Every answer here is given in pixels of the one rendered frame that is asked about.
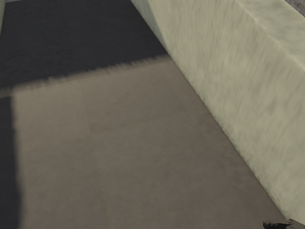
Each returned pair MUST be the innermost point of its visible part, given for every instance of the right robot hand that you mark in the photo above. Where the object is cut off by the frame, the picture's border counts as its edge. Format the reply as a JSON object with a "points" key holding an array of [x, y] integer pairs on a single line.
{"points": [[282, 224]]}

